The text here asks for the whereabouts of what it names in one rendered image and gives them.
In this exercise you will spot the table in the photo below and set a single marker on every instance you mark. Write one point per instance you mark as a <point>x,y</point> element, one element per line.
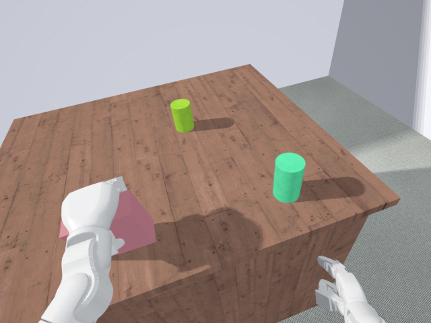
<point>226,250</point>

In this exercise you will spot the robot left hand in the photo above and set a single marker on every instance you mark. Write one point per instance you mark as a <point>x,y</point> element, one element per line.
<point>94,206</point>

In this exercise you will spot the robot right hand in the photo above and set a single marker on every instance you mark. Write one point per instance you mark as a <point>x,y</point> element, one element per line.
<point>334,297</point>

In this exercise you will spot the robot left forearm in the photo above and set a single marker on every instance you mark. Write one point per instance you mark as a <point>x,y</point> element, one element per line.
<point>85,291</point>

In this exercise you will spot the sponge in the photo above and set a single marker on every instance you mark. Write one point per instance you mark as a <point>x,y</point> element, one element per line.
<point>132,223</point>

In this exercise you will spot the robot right forearm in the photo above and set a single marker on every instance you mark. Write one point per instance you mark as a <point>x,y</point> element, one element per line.
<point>361,312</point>

